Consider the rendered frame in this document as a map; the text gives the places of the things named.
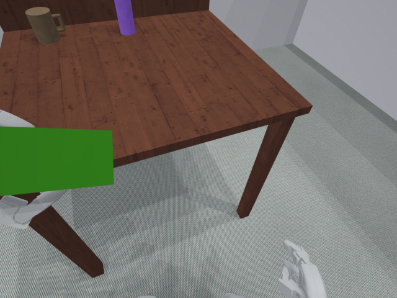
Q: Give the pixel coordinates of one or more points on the robot left hand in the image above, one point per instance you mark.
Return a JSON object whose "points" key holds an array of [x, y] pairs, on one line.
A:
{"points": [[16, 212]]}

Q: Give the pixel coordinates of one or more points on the table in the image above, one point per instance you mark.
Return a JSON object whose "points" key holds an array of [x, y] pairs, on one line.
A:
{"points": [[182, 79]]}

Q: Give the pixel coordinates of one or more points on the sponge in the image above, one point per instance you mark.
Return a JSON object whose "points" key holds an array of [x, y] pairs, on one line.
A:
{"points": [[46, 159]]}

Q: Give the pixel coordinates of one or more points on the robot right hand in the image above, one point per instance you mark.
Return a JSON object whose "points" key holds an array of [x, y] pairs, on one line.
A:
{"points": [[306, 282]]}

